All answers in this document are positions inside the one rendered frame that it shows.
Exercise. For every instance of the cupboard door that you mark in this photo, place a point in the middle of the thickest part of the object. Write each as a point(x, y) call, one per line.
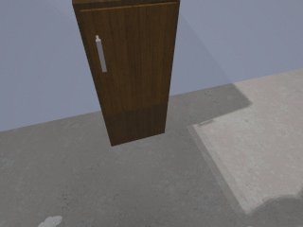
point(137, 46)

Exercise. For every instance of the robot left hand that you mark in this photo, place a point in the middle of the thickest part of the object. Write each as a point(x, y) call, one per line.
point(51, 222)

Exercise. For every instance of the handle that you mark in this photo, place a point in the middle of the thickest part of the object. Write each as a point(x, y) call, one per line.
point(100, 54)

